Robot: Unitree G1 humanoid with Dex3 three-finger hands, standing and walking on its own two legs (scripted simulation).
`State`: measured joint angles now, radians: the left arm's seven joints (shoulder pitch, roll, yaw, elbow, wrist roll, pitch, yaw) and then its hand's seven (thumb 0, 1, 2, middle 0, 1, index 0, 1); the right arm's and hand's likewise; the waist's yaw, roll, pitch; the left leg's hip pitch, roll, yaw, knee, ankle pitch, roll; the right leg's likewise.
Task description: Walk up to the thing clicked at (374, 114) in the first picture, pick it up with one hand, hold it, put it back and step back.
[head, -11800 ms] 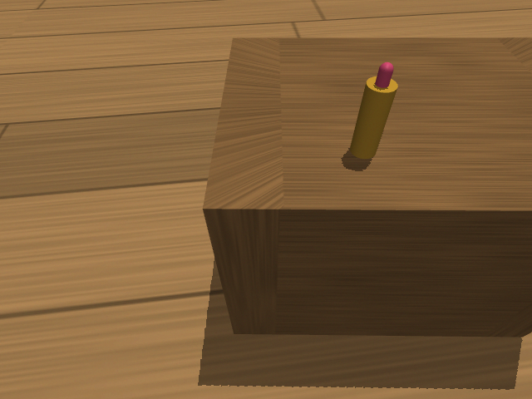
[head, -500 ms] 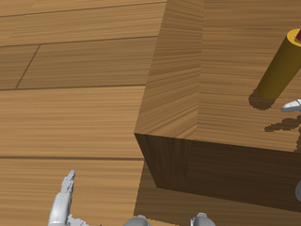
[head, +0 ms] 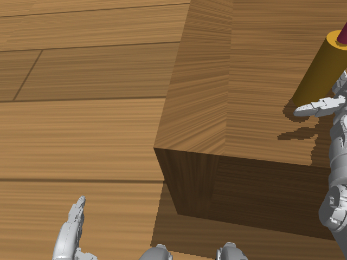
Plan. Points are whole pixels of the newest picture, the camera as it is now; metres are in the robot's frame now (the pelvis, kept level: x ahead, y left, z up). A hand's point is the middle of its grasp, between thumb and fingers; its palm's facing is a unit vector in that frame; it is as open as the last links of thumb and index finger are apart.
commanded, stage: close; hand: right
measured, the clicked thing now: (327, 67) +0.50 -0.25 +0.14
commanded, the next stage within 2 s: settle in 0.68 s
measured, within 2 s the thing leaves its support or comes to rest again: leaves its support in 1.12 s
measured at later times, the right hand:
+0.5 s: hand (319, 82) +0.50 -0.25 +0.10, palm faces +0.26 +0.97 +0.02, open 11.3 cm
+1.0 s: hand (319, 81) +0.50 -0.25 +0.10, palm faces +0.27 +0.96 +0.01, open 8.6 cm
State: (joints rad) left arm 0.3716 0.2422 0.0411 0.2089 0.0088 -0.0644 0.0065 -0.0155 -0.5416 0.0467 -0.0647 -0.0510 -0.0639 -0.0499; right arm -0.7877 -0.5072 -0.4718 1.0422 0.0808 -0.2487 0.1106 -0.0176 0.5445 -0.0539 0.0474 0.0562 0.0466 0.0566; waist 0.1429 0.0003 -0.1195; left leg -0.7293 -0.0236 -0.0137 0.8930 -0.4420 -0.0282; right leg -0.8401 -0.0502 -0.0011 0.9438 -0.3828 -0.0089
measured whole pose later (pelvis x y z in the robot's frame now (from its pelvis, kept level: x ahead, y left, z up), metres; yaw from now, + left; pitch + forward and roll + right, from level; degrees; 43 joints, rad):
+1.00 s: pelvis +0.01 +0.00 +0.00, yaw +0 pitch +17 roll +3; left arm 0.38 0.25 0.03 0.12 0.01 -0.03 -0.01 -0.02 -0.52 0.04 -0.06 -0.05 -0.07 -0.03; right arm -0.81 -0.54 -0.51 1.07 0.05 -0.25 0.09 0.00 0.25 -1.10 0.80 1.11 0.82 1.12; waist 0.17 0.00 -0.12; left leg -0.73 -0.03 -0.01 0.89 -0.45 -0.03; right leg -0.84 -0.06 0.00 0.94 -0.39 -0.01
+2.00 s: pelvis +0.02 +0.00 +0.03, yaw +0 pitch +10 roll +2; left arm 0.32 0.25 0.06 0.36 -0.02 -0.09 0.03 -0.02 -0.53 0.05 -0.06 -0.06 -0.07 -0.05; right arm -0.79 -0.47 -0.41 0.96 0.09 -0.12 0.06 0.00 0.26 -1.13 0.77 1.16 0.80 1.17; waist 0.10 -0.02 -0.09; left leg -0.48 -0.02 -0.03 0.67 -0.37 -0.02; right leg -0.58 -0.05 -0.02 0.73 -0.32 0.00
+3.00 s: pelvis -0.01 +0.02 +0.05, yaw -2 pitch -3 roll +0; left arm 0.27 0.24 0.07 0.55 -0.04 -0.12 0.06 -0.02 -0.54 0.05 -0.05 -0.05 -0.06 -0.05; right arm -0.50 -0.29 -0.30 0.07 0.20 0.54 -0.02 0.00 0.28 -1.15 0.78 1.15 0.80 1.16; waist 0.00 -0.07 -0.05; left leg -0.20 0.01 0.00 0.54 -0.30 -0.01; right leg -0.28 -0.02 0.00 0.52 -0.20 0.01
